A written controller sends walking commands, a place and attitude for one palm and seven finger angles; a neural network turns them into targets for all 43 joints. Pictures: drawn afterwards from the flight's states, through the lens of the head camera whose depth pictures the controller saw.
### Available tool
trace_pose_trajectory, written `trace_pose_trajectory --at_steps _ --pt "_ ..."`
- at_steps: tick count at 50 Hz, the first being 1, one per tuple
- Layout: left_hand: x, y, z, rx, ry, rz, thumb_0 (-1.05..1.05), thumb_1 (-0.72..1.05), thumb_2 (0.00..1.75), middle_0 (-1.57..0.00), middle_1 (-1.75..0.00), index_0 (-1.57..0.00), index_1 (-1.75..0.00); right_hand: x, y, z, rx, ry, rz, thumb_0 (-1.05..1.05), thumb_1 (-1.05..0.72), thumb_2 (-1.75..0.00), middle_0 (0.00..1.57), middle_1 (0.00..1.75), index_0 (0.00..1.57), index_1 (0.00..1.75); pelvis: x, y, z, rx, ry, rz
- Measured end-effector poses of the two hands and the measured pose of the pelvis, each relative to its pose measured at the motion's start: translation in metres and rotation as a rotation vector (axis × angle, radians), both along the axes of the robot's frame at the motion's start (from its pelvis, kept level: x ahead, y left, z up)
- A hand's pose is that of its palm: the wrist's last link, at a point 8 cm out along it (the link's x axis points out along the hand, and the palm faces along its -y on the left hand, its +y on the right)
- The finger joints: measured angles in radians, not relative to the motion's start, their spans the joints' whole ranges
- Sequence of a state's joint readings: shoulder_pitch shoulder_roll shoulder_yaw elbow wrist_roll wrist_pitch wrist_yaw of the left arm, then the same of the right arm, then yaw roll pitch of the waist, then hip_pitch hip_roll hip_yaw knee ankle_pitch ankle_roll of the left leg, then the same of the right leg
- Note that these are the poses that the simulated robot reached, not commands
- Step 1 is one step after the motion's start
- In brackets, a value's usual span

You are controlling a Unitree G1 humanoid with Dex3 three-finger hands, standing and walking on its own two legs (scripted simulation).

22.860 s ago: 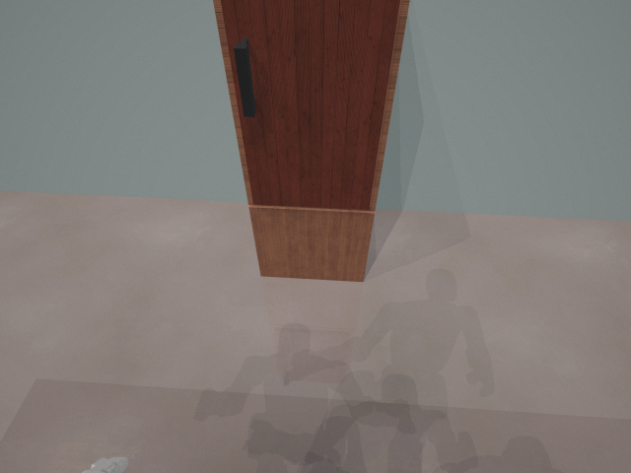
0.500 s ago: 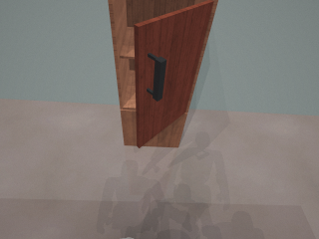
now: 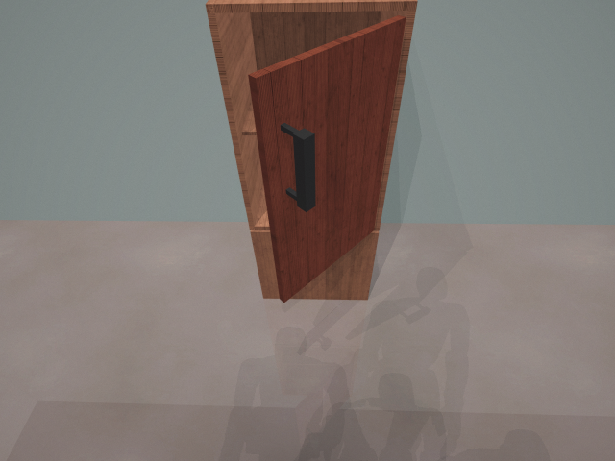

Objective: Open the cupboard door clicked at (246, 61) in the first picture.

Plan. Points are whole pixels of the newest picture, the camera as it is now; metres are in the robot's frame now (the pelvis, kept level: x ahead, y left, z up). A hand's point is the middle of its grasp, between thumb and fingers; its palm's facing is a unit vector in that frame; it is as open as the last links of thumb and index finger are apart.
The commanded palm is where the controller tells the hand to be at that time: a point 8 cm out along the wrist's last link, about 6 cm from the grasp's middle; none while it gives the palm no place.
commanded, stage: let the arm hang, fingers relaxed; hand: left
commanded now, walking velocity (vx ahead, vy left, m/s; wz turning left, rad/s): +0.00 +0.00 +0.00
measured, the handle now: (296, 167) +0.58 +0.05 +0.08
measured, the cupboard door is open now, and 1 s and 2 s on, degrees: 46 46 46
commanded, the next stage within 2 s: look to check the result in 0.28 s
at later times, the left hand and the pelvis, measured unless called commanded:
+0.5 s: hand out of the picture -0.01 +0.14 -0.18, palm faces +0.06 -0.98 -0.19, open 7.4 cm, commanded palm none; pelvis +0.03 -0.02 +0.00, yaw +0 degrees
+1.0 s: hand out of the picture +0.01 +0.15 -0.17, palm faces +0.04 -0.98 -0.19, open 7.4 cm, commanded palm none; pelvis +0.04 -0.02 +0.00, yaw -1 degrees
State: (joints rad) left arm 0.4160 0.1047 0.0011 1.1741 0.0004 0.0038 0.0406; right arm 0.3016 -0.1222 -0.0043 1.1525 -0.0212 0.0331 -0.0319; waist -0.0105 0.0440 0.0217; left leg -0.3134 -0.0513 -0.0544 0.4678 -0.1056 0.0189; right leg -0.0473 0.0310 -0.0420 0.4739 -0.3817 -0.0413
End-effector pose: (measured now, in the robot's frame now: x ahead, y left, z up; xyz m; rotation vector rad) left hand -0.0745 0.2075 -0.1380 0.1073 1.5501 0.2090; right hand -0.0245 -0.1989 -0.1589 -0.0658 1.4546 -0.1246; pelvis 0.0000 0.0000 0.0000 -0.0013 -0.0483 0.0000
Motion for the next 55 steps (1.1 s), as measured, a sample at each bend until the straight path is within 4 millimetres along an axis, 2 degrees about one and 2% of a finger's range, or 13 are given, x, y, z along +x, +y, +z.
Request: trace_pose_trajectory --at_steps 6,9,11,20,30,42,55 --pt "0.048 -0.022 -0.009 -0.045 -0.112 -0.022 0.00 0.91 0.90 -0.20 -0.30 -0.20 -0.30 0.004 -0.010 0.004 -0.021 -0.008 -0.008 0.00 -0.91 -0.90 0.20 0.30 0.20 0.30 0.007 -0.008 0.000 0.005 -0.001 0.000" --pt "0.065 -0.030 -0.011 -0.058 -0.145 -0.028 0.00 0.91 0.90 -0.20 -0.30 -0.20 -0.30 0.005 -0.014 0.006 -0.030 -0.004 -0.011 0.00 -0.91 -0.90 0.20 0.30 0.20 0.30 0.011 -0.011 0.000 0.006 0.000 0.001" --pt "0.069 -0.030 -0.012 -0.055 -0.142 -0.033 0.01 0.91 0.90 -0.20 -0.30 -0.20 -0.30 0.006 -0.017 0.007 -0.035 0.000 -0.014 0.00 -0.91 -0.90 0.20 0.30 0.20 0.30 0.013 -0.013 0.000 0.006 0.001 -0.001" --pt "0.064 -0.023 -0.009 -0.020 -0.087 -0.017 0.01 0.91 0.90 -0.20 -0.30 -0.20 -0.30 0.015 -0.025 0.007 -0.045 0.021 -0.012 0.00 -0.91 -0.90 0.20 0.30 0.20 0.30 0.022 -0.019 -0.001 0.006 0.006 -0.003" --pt "0.056 -0.017 -0.007 -0.008 -0.035 -0.011 0.01 0.91 0.90 -0.20 -0.30 -0.20 -0.30 0.038 -0.031 0.008 -0.064 -0.004 0.002 0.00 -0.91 -0.90 0.20 0.30 0.20 0.30 0.030 -0.018 -0.001 0.010 0.005 -0.011" --pt "0.069 -0.016 -0.004 -0.014 -0.059 -0.027 0.00 0.91 0.90 -0.20 -0.30 -0.20 -0.30 0.057 -0.036 0.010 -0.073 -0.037 0.020 0.00 -0.92 -0.90 0.20 0.30 0.20 0.30 0.033 -0.016 0.002 0.020 0.011 -0.012" --pt "0.083 -0.011 -0.005 -0.004 -0.074 -0.050 0.00 0.91 0.90 -0.20 -0.30 -0.20 -0.30 0.058 -0.040 0.010 -0.084 -0.041 -0.011 0.00 -0.91 -0.90 0.20 0.30 0.20 0.30 0.035 -0.017 0.001 0.013 0.013 -0.043"
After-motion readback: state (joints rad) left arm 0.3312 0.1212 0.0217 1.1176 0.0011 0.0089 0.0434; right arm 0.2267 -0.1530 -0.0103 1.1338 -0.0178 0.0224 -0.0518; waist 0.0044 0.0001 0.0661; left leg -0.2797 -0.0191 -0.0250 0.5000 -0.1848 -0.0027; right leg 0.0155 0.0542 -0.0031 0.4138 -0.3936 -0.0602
